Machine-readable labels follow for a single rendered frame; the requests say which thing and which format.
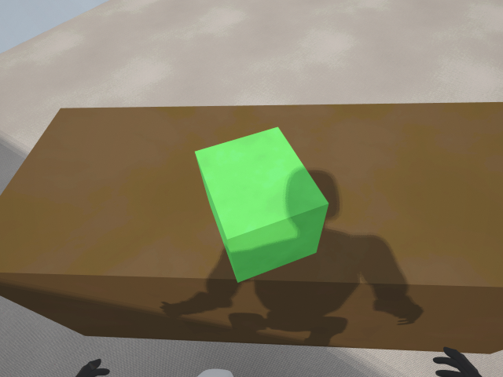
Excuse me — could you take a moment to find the carton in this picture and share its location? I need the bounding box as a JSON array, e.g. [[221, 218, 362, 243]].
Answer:
[[195, 127, 329, 283]]

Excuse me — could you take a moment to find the robot left hand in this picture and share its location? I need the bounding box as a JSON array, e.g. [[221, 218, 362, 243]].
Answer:
[[76, 359, 110, 377]]

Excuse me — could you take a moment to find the robot right hand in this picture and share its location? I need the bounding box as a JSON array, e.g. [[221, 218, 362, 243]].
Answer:
[[433, 347, 482, 377]]

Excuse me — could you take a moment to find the pedestal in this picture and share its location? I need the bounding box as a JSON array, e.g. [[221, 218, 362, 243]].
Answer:
[[0, 102, 503, 354]]

